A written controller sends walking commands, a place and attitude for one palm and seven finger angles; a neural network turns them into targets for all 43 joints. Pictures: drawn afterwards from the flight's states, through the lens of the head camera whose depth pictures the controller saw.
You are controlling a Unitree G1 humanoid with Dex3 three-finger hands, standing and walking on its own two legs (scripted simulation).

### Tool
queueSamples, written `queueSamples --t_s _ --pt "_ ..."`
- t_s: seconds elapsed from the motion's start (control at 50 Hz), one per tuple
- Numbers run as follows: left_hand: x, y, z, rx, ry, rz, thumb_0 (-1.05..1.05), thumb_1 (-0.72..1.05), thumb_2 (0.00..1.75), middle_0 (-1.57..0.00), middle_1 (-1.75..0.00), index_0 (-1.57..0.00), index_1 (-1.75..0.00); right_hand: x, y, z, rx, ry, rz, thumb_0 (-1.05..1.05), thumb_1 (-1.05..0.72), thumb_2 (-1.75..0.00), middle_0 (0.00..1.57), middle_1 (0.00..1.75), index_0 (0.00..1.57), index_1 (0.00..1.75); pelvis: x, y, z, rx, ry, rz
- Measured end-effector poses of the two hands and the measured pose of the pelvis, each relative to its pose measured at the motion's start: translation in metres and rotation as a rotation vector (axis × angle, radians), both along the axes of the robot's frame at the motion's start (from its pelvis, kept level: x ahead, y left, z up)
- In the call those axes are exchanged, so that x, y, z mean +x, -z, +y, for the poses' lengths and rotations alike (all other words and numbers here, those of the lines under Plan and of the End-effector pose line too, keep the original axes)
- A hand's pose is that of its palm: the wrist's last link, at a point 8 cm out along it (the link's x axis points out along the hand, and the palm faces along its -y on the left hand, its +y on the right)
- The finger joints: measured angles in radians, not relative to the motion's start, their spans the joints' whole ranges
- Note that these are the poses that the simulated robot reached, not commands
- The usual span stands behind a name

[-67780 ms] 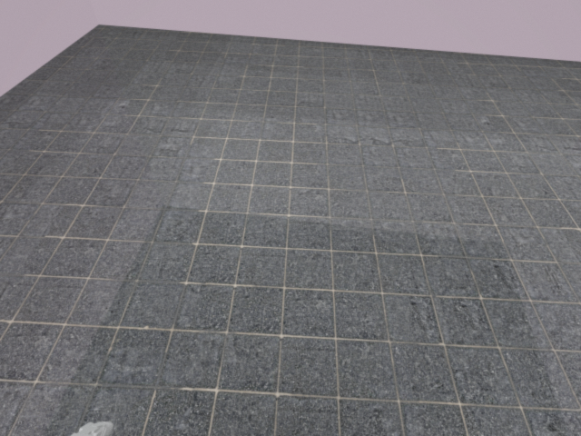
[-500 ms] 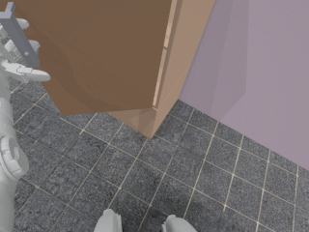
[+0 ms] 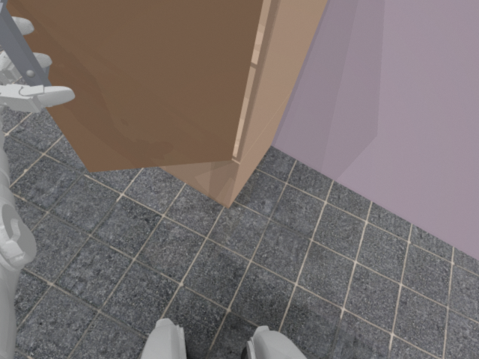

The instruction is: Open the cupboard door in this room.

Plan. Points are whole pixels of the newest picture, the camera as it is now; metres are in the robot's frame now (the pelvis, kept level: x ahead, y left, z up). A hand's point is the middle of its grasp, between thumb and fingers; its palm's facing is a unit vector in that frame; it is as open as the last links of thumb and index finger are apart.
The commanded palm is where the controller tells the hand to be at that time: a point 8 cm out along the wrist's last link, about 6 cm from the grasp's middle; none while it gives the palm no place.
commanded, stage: close the thumb around the handle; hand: left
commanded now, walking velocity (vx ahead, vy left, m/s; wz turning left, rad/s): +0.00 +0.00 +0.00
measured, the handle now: (23, 45) +0.58 +0.27 +0.13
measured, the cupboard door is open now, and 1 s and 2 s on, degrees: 41 52 83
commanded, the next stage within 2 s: pull the door open along its arc in 0.46 s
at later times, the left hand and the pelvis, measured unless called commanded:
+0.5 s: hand (41, 71) +0.53 +0.24 +0.12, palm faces +0.08 -1.00 -0.01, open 5.4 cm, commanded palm +0.51 +0.29 +0.12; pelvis +0.01 +0.00 +0.00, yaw +0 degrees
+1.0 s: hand (47, 110) +0.46 +0.22 +0.12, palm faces +0.04 -1.00 +0.01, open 5.7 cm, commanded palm +0.39 +0.27 +0.12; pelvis +0.02 -0.01 +0.02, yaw -1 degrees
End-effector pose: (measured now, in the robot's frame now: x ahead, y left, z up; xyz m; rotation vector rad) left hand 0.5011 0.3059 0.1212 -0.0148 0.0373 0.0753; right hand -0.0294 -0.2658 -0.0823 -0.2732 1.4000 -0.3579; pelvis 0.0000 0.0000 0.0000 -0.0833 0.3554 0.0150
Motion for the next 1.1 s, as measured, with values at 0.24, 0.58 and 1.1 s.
queueSamples --t_s 0.24,0.58,1.1 --pt "0.008 0.0 -0.009 0.004 0.008 0.009 0.0 0.37 0.67 -0.36 -1.29 -0.36 -1.29 0.003 0.003 0.006 0.022 0.0 0.009 0.0 -0.9 -0.9 0.21 0.3 0.2 0.3 0.005 -0.001 0.001 0.002 -0.001 0.006" --pt "0.004 -0.001 -0.012 0.011 -0.002 0.008 0.01 0.76 0.81 -0.37 -1.34 -0.4 -1.35 0.014 0.003 0.0 0.032 0.008 -0.014 0.0 -0.9 -0.9 0.21 0.3 0.2 0.3 0.011 -0.003 -0.004 0.011 0.005 -0.007" --pt "-0.102 0.004 -0.051 -0.04 -0.073 -0.067 0.01 0.7 0.74 -0.38 -1.34 -0.39 -1.35 0.119 -0.005 0.003 0.123 -0.079 -0.353 0.0 -0.9 -0.9 0.2 0.3 0.2 0.3 0.023 -0.02 -0.008 0.051 0.027 -0.128"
